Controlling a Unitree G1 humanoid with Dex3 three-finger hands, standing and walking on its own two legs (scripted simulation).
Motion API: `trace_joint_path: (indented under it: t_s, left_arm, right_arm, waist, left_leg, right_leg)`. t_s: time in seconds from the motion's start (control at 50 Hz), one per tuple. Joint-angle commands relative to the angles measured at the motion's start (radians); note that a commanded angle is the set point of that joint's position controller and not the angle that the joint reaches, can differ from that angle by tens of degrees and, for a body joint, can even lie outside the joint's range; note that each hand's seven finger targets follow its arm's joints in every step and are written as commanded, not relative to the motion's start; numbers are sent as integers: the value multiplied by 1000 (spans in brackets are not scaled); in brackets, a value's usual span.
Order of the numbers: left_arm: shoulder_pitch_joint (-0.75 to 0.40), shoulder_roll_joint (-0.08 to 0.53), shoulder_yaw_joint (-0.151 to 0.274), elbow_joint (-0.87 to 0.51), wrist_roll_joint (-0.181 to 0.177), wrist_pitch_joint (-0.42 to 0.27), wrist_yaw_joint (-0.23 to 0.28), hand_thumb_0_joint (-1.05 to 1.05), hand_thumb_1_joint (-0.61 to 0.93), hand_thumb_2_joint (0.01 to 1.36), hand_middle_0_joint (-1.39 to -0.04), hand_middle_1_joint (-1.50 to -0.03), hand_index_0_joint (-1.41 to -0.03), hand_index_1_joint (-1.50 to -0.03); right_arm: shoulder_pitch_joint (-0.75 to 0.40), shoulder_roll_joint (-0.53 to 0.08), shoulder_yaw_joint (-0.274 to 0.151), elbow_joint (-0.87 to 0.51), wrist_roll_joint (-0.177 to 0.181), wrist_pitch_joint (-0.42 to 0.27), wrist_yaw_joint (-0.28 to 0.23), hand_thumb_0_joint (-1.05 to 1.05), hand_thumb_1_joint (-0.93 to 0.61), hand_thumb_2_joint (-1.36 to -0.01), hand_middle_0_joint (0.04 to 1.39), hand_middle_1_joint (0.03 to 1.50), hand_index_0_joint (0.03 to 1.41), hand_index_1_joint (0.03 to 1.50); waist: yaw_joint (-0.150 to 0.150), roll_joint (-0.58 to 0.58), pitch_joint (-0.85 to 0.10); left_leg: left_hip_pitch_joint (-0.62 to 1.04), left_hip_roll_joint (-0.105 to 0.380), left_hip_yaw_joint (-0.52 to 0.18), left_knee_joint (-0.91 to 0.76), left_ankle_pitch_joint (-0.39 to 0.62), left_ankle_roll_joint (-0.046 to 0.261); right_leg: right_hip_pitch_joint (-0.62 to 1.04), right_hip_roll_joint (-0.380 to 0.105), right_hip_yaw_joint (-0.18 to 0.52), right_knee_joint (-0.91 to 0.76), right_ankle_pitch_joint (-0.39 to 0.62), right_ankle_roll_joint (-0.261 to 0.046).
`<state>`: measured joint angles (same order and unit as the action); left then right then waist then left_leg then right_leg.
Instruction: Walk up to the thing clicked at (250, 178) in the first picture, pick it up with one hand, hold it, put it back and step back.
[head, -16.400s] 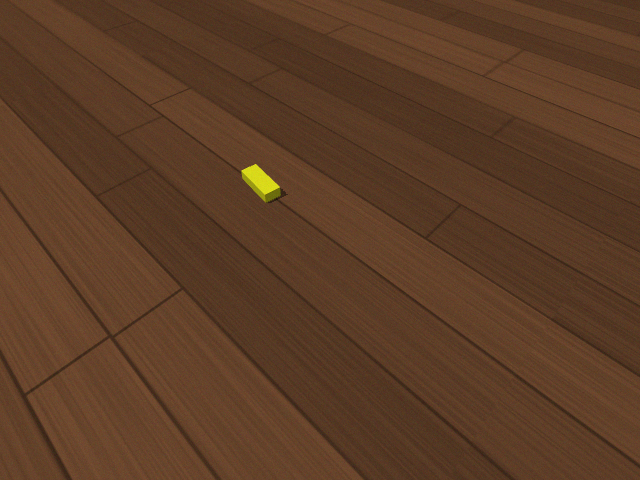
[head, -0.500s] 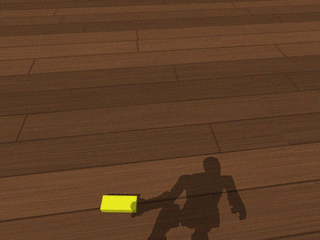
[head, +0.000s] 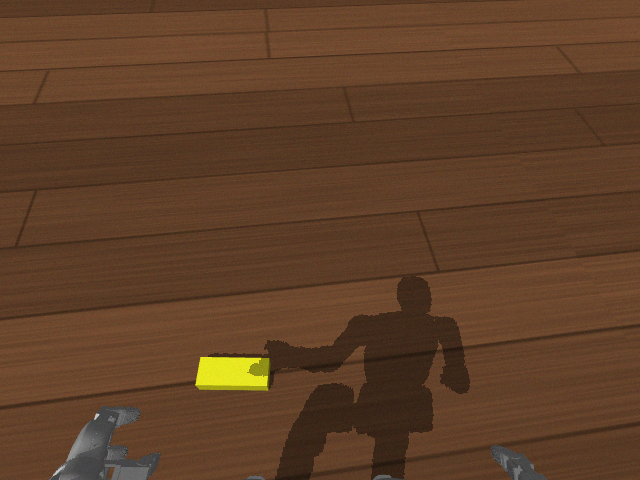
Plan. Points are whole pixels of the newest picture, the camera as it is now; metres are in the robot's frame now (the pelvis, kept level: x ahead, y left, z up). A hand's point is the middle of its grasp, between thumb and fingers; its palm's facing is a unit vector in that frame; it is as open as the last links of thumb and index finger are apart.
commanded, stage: rise first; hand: left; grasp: from above
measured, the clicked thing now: (234, 373) +0.45 +0.24 -0.73
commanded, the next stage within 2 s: none
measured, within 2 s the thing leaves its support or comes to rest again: neither
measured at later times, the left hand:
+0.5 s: hand out of the picture +0.13 +0.26 -0.21, palm faces -0.19 -0.85 -0.48, open 14.2 cm
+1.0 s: hand (176, 423) +0.26 +0.29 -0.41, palm faces -0.46 -0.41 -0.79, open 14.1 cm
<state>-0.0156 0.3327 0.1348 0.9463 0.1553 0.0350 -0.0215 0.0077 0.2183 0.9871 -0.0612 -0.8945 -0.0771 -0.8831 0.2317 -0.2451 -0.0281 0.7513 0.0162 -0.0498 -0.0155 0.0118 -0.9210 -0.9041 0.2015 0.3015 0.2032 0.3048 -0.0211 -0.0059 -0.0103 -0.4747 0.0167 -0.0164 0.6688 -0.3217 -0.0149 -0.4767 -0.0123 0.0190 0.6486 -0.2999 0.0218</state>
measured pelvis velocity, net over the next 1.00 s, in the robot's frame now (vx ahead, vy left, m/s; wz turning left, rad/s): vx -0.06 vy -0.01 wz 0.00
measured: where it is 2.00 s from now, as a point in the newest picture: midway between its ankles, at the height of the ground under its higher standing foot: outside the picture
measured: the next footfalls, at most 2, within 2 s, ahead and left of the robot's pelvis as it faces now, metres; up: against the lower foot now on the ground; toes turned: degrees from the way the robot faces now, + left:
none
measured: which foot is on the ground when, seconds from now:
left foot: down 0.00-1.00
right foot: down 0.00-1.00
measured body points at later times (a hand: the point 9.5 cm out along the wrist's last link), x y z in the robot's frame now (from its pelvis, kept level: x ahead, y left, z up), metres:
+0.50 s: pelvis +0.00 +0.01 -0.07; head +0.10 +0.02 +0.36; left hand +0.14 +0.31 -0.18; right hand +0.18 -0.24 -0.16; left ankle +0.01 +0.13 -0.72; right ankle +0.01 -0.14 -0.72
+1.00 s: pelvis -0.06 -0.01 -0.27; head +0.14 +0.00 +0.13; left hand +0.28 +0.31 -0.36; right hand +0.11 -0.28 -0.40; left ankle +0.01 +0.13 -0.72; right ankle +0.01 -0.14 -0.72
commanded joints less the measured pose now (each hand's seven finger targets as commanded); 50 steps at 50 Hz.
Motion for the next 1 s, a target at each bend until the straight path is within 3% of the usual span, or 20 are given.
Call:
trace_joint_path:
  t_s: [0.0,0.06,0.1,0.16,0.22,0.36,0.42,0.5,0.58,0.68,0.72,0.78,0.86,0.88,0.9,0.92,0.94,0.98]
  left_arm:
    - [27,158,27,-136,23,62,26,0,-443,997,-52,-1093,-58,-1086]
    - [39,154,35,-214,36,70,26,0,-542,1009,-62,-1080,-58,-1085]
    - [64,175,59,-299,52,60,28,0,-564,1010,-69,-1076,-62,-1083]
    - [84,173,50,-405,83,46,32,0,-596,1026,-70,-1064,-55,-1079]
    - [199,166,59,-469,116,58,39,0,-611,1022,-78,-1064,-63,-1079]
    - [278,157,54,-638,118,114,42,0,-611,991,-92,-1065,-86,-1070]
    - [314,155,52,-648,133,132,43,0,-596,978,-88,-1066,-87,-1065]
    - [218,177,47,-603,169,114,42,0,-608,979,-91,-1061,-88,-1062]
    - [80,233,68,-512,255,29,44,0,-591,967,-84,-1062,-84,-1060]
    - [-36,265,37,-508,372,-101,54,0,-589,991,-83,-1071,-80,-1073]
    - [-86,326,73,-485,413,-140,73,0,-595,1007,-82,-1072,-76,-1078]
    - [-137,396,117,-389,489,-162,113,0,-592,1007,-84,-1077,-81,-1080]
    - [-304,395,85,-346,555,-177,142,0,-591,1007,-81,-1081,-80,-1081]
    - [-340,417,91,-326,571,-183,145,0,-592,1003,-85,-1084,-86,-1083]
    - [-409,433,85,-323,586,-190,145,0,-585,996,-92,-1084,-94,-1082]
    - [-425,457,92,-275,610,-196,147,0,-597,1002,-96,-1080,-97,-1079]
    - [-482,458,76,-235,627,-206,145,0,-602,1003,-104,-1073,-103,-1074]
    - [-564,501,83,-183,667,-235,149,0,-605,1023,-94,-1060,-90,-1065]
  right_arm:
    - [-41,-177,-68,-183,6,-52,-6,0,-898,-901,200,300,200,300]
    - [-30,-170,-68,-213,7,-72,0,0,-889,-899,200,300,200,300]
    - [-13,-163,-73,-227,4,-87,-2,0,-899,-902,200,300,200,300]
    - [-21,-154,-74,-250,-2,-106,-8,0,-902,-903,200,300,200,300]
    - [-14,-146,-70,-263,-6,-115,-11,0,-925,-909,200,300,200,300]
    - [-20,-151,-72,-303,-8,-129,-10,0,-970,-920,200,300,200,300]
    - [-24,-142,-66,-320,-7,-136,-12,0,-966,-918,200,300,200,300]
    - [-48,-149,-61,-323,-9,-149,-9,0,-963,-918,200,300,200,300]
    - [-63,-164,-66,-308,-15,-171,4,0,-934,-910,200,300,200,300]
    - [-71,-185,-80,-287,-13,-187,19,0,-917,-905,200,300,200,300]
    - [-76,-199,-86,-271,-12,-184,23,0,-919,-905,201,300,200,300]
    - [-73,-208,-88,-239,-9,-165,31,0,-928,-908,201,300,200,300]
    - [-51,-214,-102,-202,-10,-145,41,0,-929,-909,201,300,200,300]
    - [-34,-215,-105,-188,-11,-141,42,0,-938,-912,201,300,200,300]
    - [-26,-220,-107,-180,-12,-137,44,0,-938,-912,200,300,200,300]
    - [-20,-221,-106,-164,-15,-133,45,0,-948,-915,200,300,200,300]
    - [-14,-216,-105,-157,-18,-128,48,0,-956,-917,200,300,200,300]
    - [0,-219,-106,-142,-24,-119,53,0,-944,-914,200,300,200,300]
  waist:
    - [21,13,-180]
    - [9,5,-186]
    - [13,13,-258]
    - [8,59,-284]
    - [9,89,-330]
    - [-7,97,-370]
    - [-9,71,-380]
    - [-32,58,-346]
    - [-33,66,-380]
    - [-27,109,-540]
    - [-11,137,-589]
    - [4,118,-641]
    - [-6,106,-724]
    - [-4,101,-750]
    - [-20,85,-783]
    - [-12,67,-779]
    - [-28,39,-769]
    - [-31,9,-773]
  left_leg:
    - [-18,-21,22,-7,113,8]
    - [-85,-17,13,53,45,13]
    - [-106,-18,13,115,86,15]
    - [-146,-11,10,185,87,11]
    - [-161,-6,2,227,139,5]
    - [-207,10,-27,308,182,8]
    - [-270,-2,-15,362,158,15]
    - [-399,-4,-14,454,90,20]
    - [-554,-16,-11,589,-1,20]
    - [-662,-24,-18,723,-53,16]
    - [-698,-22,-25,780,-37,13]
    - [-801,-32,-6,885,0,22]
    - [-870,-33,-3,968,-19,26]
    - [-888,-34,5,1003,-11,30]
    - [-909,-34,1,1025,-16,31]
    - [-945,-34,5,1055,-34,36]
    - [-1010,-35,12,1089,-69,43]
    - [-1094,-38,17,1124,-150,46]
  right_leg:
    - [0,33,-60,3,55,-38]
    - [-77,33,-60,64,-3,-36]
    - [-93,29,-56,124,35,-35]
    - [-182,26,-51,204,30,-38]
    - [-211,23,-49,264,60,-42]
    - [-303,23,-56,348,63,-40]
    - [-318,22,-56,373,66,-40]
    - [-438,21,-54,460,20,-42]
    - [-611,19,-49,605,-56,-43]
    - [-755,18,-36,766,-80,-44]
    - [-825,17,-36,832,-75,-46]
    - [-879,20,-36,906,-41,-46]
    - [-941,21,-44,968,-57,-48]
    - [-935,21,-42,982,-44,-45]
    - [-943,22,-47,1000,-46,-45]
    - [-957,23,-47,1012,-59,-43]
    - [-960,24,-43,1019,-75,-38]
    - [-975,24,-44,1041,-143,-35]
